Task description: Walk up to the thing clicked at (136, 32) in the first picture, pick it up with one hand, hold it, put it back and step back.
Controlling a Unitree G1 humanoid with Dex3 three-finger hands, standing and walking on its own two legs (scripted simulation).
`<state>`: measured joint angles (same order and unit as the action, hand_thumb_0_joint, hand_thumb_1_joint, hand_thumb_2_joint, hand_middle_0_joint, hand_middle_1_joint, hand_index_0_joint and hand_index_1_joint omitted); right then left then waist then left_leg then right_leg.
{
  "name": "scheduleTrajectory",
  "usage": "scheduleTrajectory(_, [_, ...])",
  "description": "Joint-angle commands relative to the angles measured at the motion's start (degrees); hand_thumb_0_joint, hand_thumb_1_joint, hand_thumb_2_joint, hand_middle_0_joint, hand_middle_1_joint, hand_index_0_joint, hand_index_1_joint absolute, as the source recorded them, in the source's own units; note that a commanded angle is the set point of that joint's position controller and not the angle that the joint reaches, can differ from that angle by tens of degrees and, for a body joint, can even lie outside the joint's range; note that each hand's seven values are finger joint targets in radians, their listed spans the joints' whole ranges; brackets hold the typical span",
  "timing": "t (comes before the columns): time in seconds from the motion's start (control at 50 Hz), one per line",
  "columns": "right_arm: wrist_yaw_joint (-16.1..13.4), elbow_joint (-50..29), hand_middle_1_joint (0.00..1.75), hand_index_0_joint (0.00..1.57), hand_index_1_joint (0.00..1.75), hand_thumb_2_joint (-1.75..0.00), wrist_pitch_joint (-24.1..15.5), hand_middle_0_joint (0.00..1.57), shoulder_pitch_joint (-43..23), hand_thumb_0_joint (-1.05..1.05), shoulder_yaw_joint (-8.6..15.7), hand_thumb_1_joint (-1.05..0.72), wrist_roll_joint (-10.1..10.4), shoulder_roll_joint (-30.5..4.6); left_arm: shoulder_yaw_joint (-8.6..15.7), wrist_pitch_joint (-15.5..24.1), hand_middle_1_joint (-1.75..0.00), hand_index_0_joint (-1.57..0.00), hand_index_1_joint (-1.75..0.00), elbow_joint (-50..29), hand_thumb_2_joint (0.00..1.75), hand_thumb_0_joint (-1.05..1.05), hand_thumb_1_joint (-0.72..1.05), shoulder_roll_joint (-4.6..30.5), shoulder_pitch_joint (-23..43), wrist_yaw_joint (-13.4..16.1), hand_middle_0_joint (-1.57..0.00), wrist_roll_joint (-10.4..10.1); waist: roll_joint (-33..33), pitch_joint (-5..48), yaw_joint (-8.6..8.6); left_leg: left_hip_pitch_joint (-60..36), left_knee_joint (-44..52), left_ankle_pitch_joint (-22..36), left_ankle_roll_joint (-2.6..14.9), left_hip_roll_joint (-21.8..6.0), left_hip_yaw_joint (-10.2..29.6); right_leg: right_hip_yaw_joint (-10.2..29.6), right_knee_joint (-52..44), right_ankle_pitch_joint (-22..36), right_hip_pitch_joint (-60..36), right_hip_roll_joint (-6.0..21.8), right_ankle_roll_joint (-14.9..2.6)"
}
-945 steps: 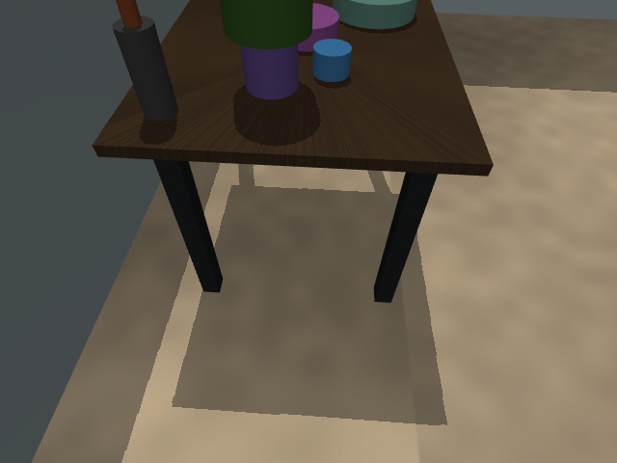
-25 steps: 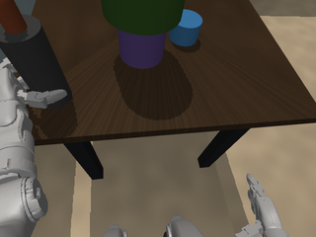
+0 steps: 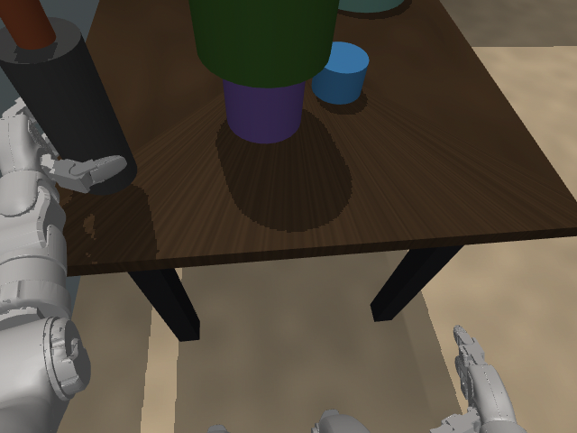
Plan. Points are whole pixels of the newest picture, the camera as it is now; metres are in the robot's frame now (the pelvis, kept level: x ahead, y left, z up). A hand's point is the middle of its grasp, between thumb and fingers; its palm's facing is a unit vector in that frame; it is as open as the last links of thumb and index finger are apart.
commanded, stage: settle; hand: left
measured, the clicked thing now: (66, 95) +0.48 +0.21 +0.19
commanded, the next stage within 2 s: lift in 0.38 s
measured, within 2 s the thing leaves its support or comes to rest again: neither
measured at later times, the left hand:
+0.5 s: hand (68, 123) +0.48 +0.23 +0.15, palm faces +0.23 -0.97 +0.00, open 11.2 cm
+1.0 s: hand (51, 100) +0.44 +0.21 +0.21, palm faces +0.22 -0.98 +0.00, open 11.2 cm
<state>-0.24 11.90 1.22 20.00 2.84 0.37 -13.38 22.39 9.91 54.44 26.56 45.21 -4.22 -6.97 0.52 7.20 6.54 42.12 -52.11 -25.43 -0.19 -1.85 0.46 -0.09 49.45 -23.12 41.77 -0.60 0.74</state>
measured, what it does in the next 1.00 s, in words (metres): stands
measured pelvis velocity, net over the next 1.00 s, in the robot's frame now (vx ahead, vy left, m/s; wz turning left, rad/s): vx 0.01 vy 0.00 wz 0.01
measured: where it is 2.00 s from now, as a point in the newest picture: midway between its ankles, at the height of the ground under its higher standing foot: outside the picture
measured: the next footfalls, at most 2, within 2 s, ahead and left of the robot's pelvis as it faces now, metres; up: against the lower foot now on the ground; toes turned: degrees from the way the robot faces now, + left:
none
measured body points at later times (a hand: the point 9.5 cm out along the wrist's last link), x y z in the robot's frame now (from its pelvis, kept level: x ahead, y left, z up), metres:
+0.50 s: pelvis +0.00 +0.00 +0.01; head +0.06 +0.01 +0.46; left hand +0.46 +0.28 +0.16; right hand +0.15 -0.26 -0.05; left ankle -0.01 +0.12 -0.69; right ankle +0.00 -0.13 -0.69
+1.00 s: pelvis +0.01 +0.00 +0.02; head +0.03 -0.01 +0.47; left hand +0.42 +0.26 +0.22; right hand +0.17 -0.26 -0.04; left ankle -0.01 +0.12 -0.69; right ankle +0.00 -0.13 -0.69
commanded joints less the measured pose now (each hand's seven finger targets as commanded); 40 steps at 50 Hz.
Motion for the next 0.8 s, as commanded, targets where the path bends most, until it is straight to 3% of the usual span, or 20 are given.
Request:
scheduleTrajectory(0.0, [-0.6, -8.3, 0.05, 0.05, 0.05, -0.05, -3.3, 0.05, -0.3, 0.0, 4.2, 0.55, 0.4, -7.9, 1.5, 3.2, -1.48, -1.38, -1.48, -13.3, 1.31, 0.0, 0.04, 15.2, 26.7, 0.0, -1.35, -0.5, 4.3, 24.5, -0.17, -14.2, 5.4, 23.3, 1.2, 1.0, -0.5, -0.2, -5.2, 22.2, -13.1, -0.2, -1.06])
scheduleTrajectory(0.06, [-0.7, -7.7, 0.05, 0.05, 0.05, -0.05, -3.6, 0.05, -0.9, 0.0, 3.8, 0.54, 0.5, -7.3, 1.2, 2.8, -1.48, -1.38, -1.48, -14.4, 1.31, 0.0, 0.04, 15.0, 27.7, 0.2, -1.35, -0.6, 5.3, 24.5, -0.36, -15.0, 6.1, 21.4, 1.1, 1.1, -0.7, -0.1, -5.7, 20.5, -13.4, -0.1, -1.09])
scheduleTrajectory(0.08, [-0.9, -8.5, 0.05, 0.05, 0.05, -0.05, -3.8, 0.05, -1.1, 0.0, 5.5, 0.54, 0.6, -9.1, 1.4, 2.5, -1.47, -1.38, -1.47, -14.3, 1.29, 0.0, 0.02, 15.4, 27.0, 0.3, -1.35, -0.5, 4.8, 24.8, -0.15, -16.1, 6.5, 21.6, 1.0, 1.0, -0.5, -0.3, -5.8, 20.2, -13.2, -0.2, -1.18])
scheduleTrajectory(0.12, [-0.8, -7.7, 0.05, 0.05, 0.05, -0.05, -3.9, 0.05, -0.8, 0.0, 2.8, 0.54, 0.7, -6.5, 0.1, 2.2, -1.46, -1.37, -1.46, -15.2, 1.28, 0.0, 0.01, 13.4, 27.6, 0.3, -1.34, -0.6, 5.4, 24.4, -0.68, -16.8, 6.5, 22.4, 0.98, 1.1, -0.6, -0.3, -6.2, 20.5, -13.1, -0.2, -1.17])
scheduleTrajectory(0.16, [-1.1, -5.1, 0.05, 0.05, 0.05, -0.05, -3.8, 0.05, -0.2, 0.0, 5.2, 0.54, 0.8, -8.6, 0.8, 2.0, -1.45, -1.36, -1.46, -15.5, 1.28, 0.0, 0.01, 14.9, 27.3, 0.3, -1.33, -0.8, 6.0, 24.1, -0.49, -17.9, 7.0, 23.5, 0.65, 0.7, -0.2, -0.6, -6.2, 20.5, -12.4, -0.4, -1.46])
scheduleTrajectory(0.24, [-0.9, -3.7, 0.05, 0.05, 0.05, -0.05, -4.4, 0.05, -1.0, 0.0, 3.0, 0.54, 0.8, -6.3, 0.1, 1.2, -1.44, -1.34, -1.45, -15.6, 1.28, 0.0, 0.0, 14.0, 28.7, 0.2, -1.31, -0.8, 6.5, 23.3, -0.81, -17.8, 6.7, 25.1, 0.75, 0.8, -0.4, -0.5, -6.6, 22.0, -12.6, -0.3, -1.31])
scheduleTrajectory(0.28, [-1.4, -5.1, 0.05, 0.05, 0.05, -0.05, -4.7, 0.05, -3.4, 0.0, 6.1, 0.54, 0.9, -10.0, 1.5, 0.9, -1.45, -1.35, -1.45, -15.3, 1.28, 0.0, 0.01, 16.0, 28.0, 0.4, -1.32, -1.0, 4.6, 23.9, -0.49, -17.6, 7.5, 23.8, 0.85, 0.7, -0.4, -0.5, -7.0, 21.5, -14.0, -0.3, -1.27])
scheduleTrajectory(0.32, [-1.0, -2.9, 0.05, 0.05, 0.05, -0.05, -4.6, 0.05, -0.6, 0.0, 3.4, 0.54, 0.8, -6.8, -0.2, 0.5, -1.43, -1.34, -1.44, -15.3, 1.27, 0.0, 0.0, 13.9, 28.9, 0.3, -1.31, -0.5, 6.3, 24.4, -0.47, -19.1, 7.3, 25.6, 0.69, 0.6, -0.3, -0.7, -7.0, 22.2, -13.2, -0.3, -1.36])
scheduleTrajectory(0.36, [-1.5, -3.4, 0.05, 0.05, 0.05, -0.05, -4.9, 0.05, -2.1, 0.0, 6.2, 0.54, 1.0, -10.1, 1.7, 0.2, -1.43, -1.33, -1.43, -14.4, 1.26, 0.0, -0.01, 16.3, 27.7, 0.5, -1.3, -0.8, 4.6, 23.8, -0.61, -19.1, 7.8, 26.3, 0.55, 0.4, -0.1, -0.9, -7.1, 22.5, -13.9, -0.4, -1.5])
scheduleTrajectory(0.4, [-1.2, -4.6, 0.05, 0.05, 0.05, -0.05, -5.2, 0.05, -3.4, 0.0, 3.9, 0.55, 0.9, -7.8, -0.3, -0.1, -1.43, -1.33, -1.44, -15.4, 1.28, 0.0, 0.01, 13.9, 29.4, 0.5, -1.3, -0.4, 4.7, 24.7, -0.47, -20.0, 8.2, 24.8, 0.67, 0.5, -0.1, -0.9, -7.6, 21.4, -13.8, -0.4, -1.4])
scheduleTrajectory(0.44, [-1.5, -1.7, 0.05, 0.05, 0.05, -0.05, -5.2, 0.05, -1.5, 0.0, 5.2, 0.54, 1.1, -8.6, 0.1, -0.4, -1.44, -1.33, -1.44, -14.3, 1.28, 0.0, 0.0, 13.9, 28.1, 0.6, -1.3, -0.8, 4.4, 22.0, -0.55, -18.8, 9.0, 22.7, 0.65, 0.6, -0.2, -0.9, -8.1, 19.8, -13.4, -0.4, -1.4])
scheduleTrajectory(0.46, [-1.5, -2.3, 0.05, 0.05, 0.05, -0.05, -5.4, 0.05, -2.8, 0.0, 4.0, 0.55, 1.2, -7.6, -0.1, -0.3, -1.43, -1.33, -1.43, -15.0, 1.28, 0.0, 0.01, 13.8, 29.4, 0.6, -1.3, -1.0, 4.3, 21.0, -0.89, -18.4, 9.5, 20.8, 0.66, 0.8, -0.3, -0.9, -8.6, 18.3, -13.1, -0.4, -1.38])
scheduleTrajectory(0.52, [-1.8, -1.4, 0.05, 0.05, 0.05, -0.05, -5.7, 0.05, -1.0, 0.0, 6.3, 0.54, 1.0, -9.9, 0.4, -0.8, -1.45, -1.38, -1.44, -15.5, 1.26, 0.0, 0.06, 14.0, 27.7, 1.0, -1.34, -1.3, 5.0, 24.0, -0.81, -21.4, 9.5, 23.8, 0.33, 0.3, 0.0, -1.3, -8.3, 19.8, -13.8, -0.6, -1.56])
scheduleTrajectory(0.56, [-1.7, -4.1, 0.05, 0.05, 0.05, -0.05, -5.9, 0.05, -3.5, 0.0, 4.5, 0.54, 1.3, -8.0, -0.9, -1.2, -1.45, -1.37, -1.44, -17.9, 1.27, 0.0, 0.05, 12.5, 28.3, 1.1, -1.33, -1.2, 4.2, 24.5, -1.53, -20.2, 9.3, 23.5, 0.77, 0.9, -0.6, -0.9, -8.9, 21.1, -16.1, -0.3, -1.16])
scheduleTrajectory(0.58, [-2.1, -2.8, 0.05, 0.05, 0.05, -0.05, -6.0, 0.05, -3.3, 0.0, 6.4, 0.54, 1.4, -9.7, 0.0, -1.5, -1.46, -1.38, -1.45, -17.1, 1.27, 0.0, 0.06, 13.4, 27.4, 1.4, -1.34, -1.4, 2.7, 23.0, -1.64, -19.2, 10.1, 22.1, 0.74, 0.8, -0.6, -1.0, -9.0, 20.0, -16.7, -0.4, -1.15])
scheduleTrajectory(0.62, [-2.0, -2.1, 0.05, 0.05, 0.05, -0.05, -6.0, 0.05, -3.1, 0.0, 4.7, 0.54, 1.5, -7.7, -0.6, -1.8, -1.47, -1.39, -1.46, -20.0, 1.28, 0.0, 0.05, 13.0, 28.0, 1.5, -1.35, -1.4, 5.2, 24.7, -2.23, -20.5, 9.7, 23.8, 0.68, 1.1, -0.9, -0.8, -9.3, 21.6, -17.4, -0.1, -1.02])
scheduleTrajectory(0.66, [-2.5, -1.1, 0.05, 0.05, 0.05, -0.05, -6.3, 0.05, -3.3, 0.0, 6.1, 0.54, 1.6, -9.0, -0.9, -2.5, -1.47, -1.39, -1.46, -21.8, 1.28, 0.0, 0.05, 12.4, 27.3, 1.7, -1.35, -1.7, 3.9, 24.6, -2.08, -21.6, 10.0, 24.7, 0.79, 0.9, -0.8, -0.9, -9.4, 22.6, -17.9, -0.2, -0.96])
scheduleTrajectory(0.68, [-2.3, -0.8, 0.05, 0.05, 0.05, -0.05, -6.3, 0.05, -3.0, 0.0, 3.6, 0.54, 1.7, -6.3, -1.7, -2.9, -1.46, -1.39, -1.45, -22.6, 1.28, 0.0, 0.06, 11.0, 27.0, 1.8, -1.34, -1.7, 4.3, 23.2, -2.62, -20.6, 10.3, 24.4, 0.76, 1.0, -0.9, -0.9, -9.7, 22.5, -18.4, -0.1, -0.93])
scheduleTrajectory(0.72, [-2.9, -0.9, 0.05, 0.05, 0.05, -0.05, -6.5, 0.05, -4.8, 0.0, 6.2, 0.55, 1.9, -9.0, -0.9, -3.9, -1.47, -1.39, -1.46, -24.9, 1.29, 0.0, 0.06, 12.2, 25.8, 2.6, -1.35, -1.8, 4.4, 23.7, -3.31, -21.2, 10.9, 23.7, 0.64, 1.1, -0.9, -1.0, -10.0, 21.9, -20.1, 0.0, -1.02])
scheduleTrajectory(0.78, [-3.0, -1.4, 0.05, 0.05, 0.05, -0.05, -6.9, 0.05, -4.8, 0.0, 5.3, 0.55, 2.0, -7.9, -2.9, -5.8, -1.47, -1.38, -1.46, -29.5, 1.29, 0.0, 0.04, 9.3, 24.9, 2.9, -1.34, -1.8, 5.6, 24.3, -3.26, -24.1, 11.1, 27.2, 0.28, 0.7, -0.7, -1.4, -10.0, 23.6, -19.6, -0.2, -1.17])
